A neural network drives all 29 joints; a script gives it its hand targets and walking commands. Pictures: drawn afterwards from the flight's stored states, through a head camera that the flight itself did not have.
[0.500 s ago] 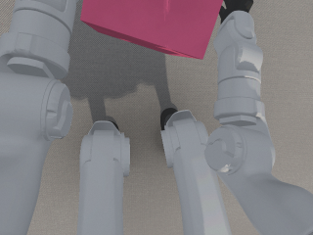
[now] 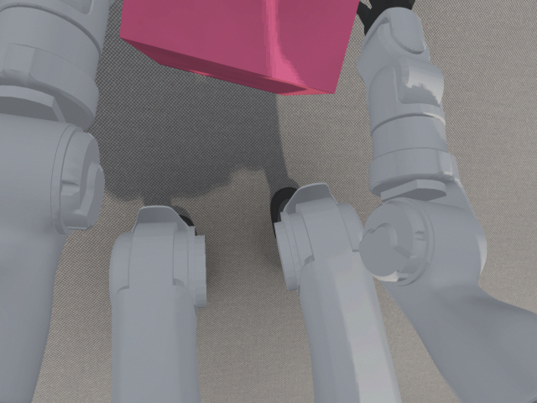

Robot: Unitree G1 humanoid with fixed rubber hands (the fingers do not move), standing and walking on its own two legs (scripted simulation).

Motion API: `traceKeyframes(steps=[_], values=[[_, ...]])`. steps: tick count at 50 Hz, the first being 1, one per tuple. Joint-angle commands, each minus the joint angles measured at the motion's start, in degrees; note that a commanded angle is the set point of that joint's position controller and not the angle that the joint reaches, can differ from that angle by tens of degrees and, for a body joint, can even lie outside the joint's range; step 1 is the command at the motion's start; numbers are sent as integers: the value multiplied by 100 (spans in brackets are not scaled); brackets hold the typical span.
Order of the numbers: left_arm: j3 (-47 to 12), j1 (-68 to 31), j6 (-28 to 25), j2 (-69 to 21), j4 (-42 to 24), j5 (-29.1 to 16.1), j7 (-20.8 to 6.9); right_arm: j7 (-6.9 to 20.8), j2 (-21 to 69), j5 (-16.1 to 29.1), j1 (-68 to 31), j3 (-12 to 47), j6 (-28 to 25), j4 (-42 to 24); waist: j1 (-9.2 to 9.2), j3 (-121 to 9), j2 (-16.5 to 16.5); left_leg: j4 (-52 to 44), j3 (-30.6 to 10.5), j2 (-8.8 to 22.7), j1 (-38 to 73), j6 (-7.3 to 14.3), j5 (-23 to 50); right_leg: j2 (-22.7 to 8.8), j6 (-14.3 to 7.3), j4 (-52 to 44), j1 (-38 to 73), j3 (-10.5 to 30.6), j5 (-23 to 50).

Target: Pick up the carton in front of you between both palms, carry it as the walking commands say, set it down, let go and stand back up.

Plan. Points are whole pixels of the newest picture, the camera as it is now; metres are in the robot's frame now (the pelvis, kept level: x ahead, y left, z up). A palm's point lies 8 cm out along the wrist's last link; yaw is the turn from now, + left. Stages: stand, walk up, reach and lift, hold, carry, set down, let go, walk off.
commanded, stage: set down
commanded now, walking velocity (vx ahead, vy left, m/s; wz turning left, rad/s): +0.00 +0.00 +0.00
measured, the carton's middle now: out of the picture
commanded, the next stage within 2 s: none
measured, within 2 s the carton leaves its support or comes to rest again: neither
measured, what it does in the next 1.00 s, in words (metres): stands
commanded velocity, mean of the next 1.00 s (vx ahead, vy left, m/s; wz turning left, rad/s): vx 0.00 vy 0.00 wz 0.00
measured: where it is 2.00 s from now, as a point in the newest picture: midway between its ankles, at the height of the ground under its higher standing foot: (238, 268)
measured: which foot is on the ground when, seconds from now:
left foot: down 0.00-1.00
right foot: down 0.00-1.00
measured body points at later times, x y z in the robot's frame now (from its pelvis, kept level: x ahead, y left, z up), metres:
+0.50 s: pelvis +0.00 +0.00 -0.01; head +0.37 +0.04 +0.22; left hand +0.60 +0.11 -0.19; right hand +0.52 -0.19 -0.18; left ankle +0.08 +0.10 -0.35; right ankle +0.12 -0.14 -0.35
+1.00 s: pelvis -0.01 +0.00 -0.02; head +0.38 +0.03 +0.19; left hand +0.61 +0.15 -0.21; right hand +0.52 -0.23 -0.20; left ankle +0.08 +0.10 -0.35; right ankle +0.11 -0.13 -0.35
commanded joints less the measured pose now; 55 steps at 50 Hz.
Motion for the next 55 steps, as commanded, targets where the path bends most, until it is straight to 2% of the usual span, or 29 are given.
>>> traceKeyframes(steps=[1,12,18,26,31,34,37,39,41,44,48,52,55], values=[[-655,-2458,-307,-4549,-849,-424,-1167,1298,3663,415,-3527,1916,-190,-375,-241,-5983,1024,-1159,22,111,2785,72,2341,44,-339,-356,2829,-717,2438],[-120,-1830,-222,-4211,-312,110,-1241,1496,3435,203,-3233,1505,-181,11,15,-4888,797,-1108,-121,173,2362,196,2189,69,-363,-242,2236,-616,2110],[70,-1572,-116,-3904,-165,432,-1265,1519,3138,42,-2899,1185,-132,245,143,-4357,883,-1115,-188,207,2385,204,2011,78,-373,-215,1911,-598,1773],[302,-1278,21,-3560,60,720,-1338,1549,2734,-157,-2626,824,-56,498,210,-3797,883,-1121,-263,249,2354,240,1744,63,-389,-209,1590,-616,1392],[273,-1340,15,-3247,-7,731,-1341,1499,2568,-242,-2429,579,-83,587,166,-3773,851,-1074,-292,334,2439,207,1782,55,-328,-183,1695,-648,1414],[281,-1418,-57,-2466,-144,683,-1215,1319,1987,-343,-2056,221,-172,631,87,-3932,906,-1052,-296,423,2638,139,1912,14,-254,-163,1867,-721,1503],[367,-1432,-189,-427,-272,653,-731,806,192,-433,-1249,-282,-384,784,-59,-4254,931,-1071,-352,512,2978,39,2038,-69,-160,-193,2119,-831,1681],[176,-1598,-333,828,-334,366,-361,426,-1059,-186,-1026,-266,-631,821,-173,-4536,957,-1070,-420,581,3189,-16,2140,-126,-119,-226,2179,-885,1855],[-164,-2061,-480,1196,-461,-116,-190,233,-1494,236,-1228,-10,-840,908,-335,-5016,1087,-957,-498,650,3405,-60,2450,-201,-150,-191,2201,-863,2164],[-773,-2607,-640,1226,-661,-785,-196,163,-1605,821,-1598,522,-1002,1043,-518,-5666,1326,-783,-501,734,3689,-81,2858,-282,-246,-149,2330,-817,2584],[-1272,-2918,-639,1216,-779,-1357,-323,83,-1567,1325,-1899,1045,-976,904,-599,-6492,1450,-640,-365,817,4027,-29,2905,-346,-331,-159,2886,-735,2899],[-1263,-2784,-451,1481,-570,-1375,-405,-90,-1709,1459,-1859,1162,-798,503,-618,-7097,1430,-700,-207,797,4213,23,2592,-341,-340,-333,3344,-741,2849],[-1105,-2692,-314,1693,-659,-1258,-423,-266,-1739,1417,-1688,1218,-637,52,-579,-7635,1369,-871,-47,718,4295,64,2435,-245,-352,-548,3828,-734,2872]])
